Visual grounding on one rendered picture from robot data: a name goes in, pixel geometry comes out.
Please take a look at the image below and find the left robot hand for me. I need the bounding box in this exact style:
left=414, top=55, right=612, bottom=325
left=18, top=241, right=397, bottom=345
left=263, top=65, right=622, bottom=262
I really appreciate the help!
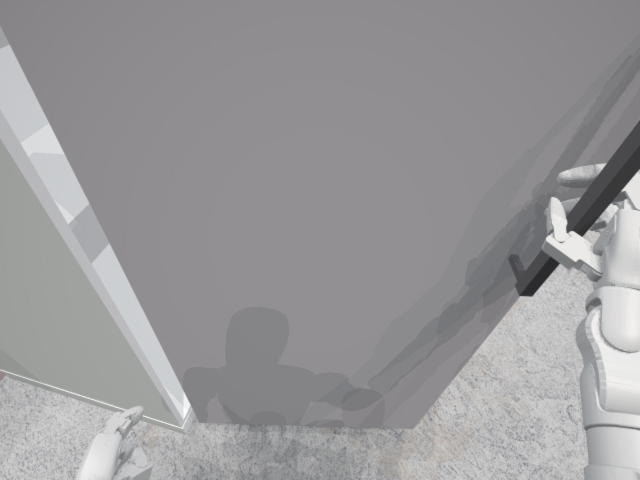
left=75, top=406, right=153, bottom=480

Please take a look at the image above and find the fridge door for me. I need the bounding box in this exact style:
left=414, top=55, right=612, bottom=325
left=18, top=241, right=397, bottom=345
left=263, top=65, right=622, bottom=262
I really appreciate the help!
left=0, top=0, right=640, bottom=429

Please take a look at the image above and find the right robot forearm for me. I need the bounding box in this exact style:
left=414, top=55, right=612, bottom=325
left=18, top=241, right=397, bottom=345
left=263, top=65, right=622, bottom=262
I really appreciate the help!
left=575, top=286, right=640, bottom=480

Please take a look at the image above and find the handle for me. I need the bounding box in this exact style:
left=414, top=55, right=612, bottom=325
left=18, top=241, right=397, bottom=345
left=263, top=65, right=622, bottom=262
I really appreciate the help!
left=508, top=120, right=640, bottom=297

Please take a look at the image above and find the right robot hand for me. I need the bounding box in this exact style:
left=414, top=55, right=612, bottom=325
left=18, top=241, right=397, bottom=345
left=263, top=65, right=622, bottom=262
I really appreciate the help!
left=542, top=163, right=640, bottom=291

